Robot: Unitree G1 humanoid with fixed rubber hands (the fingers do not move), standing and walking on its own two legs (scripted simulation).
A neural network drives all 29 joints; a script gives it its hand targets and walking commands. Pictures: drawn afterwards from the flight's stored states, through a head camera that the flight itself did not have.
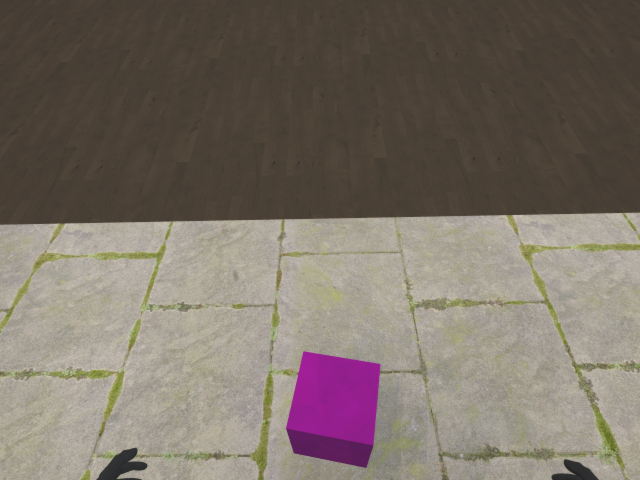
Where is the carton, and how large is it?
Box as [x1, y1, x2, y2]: [286, 351, 379, 467]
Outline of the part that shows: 303,351 286,426 293,451 295,453 365,467 373,442 379,364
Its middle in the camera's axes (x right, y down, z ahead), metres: +0.04 +0.47 +1.08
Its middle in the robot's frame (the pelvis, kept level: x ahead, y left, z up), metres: +0.40 +0.01 -0.66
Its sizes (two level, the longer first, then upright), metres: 0.210 0.200 0.250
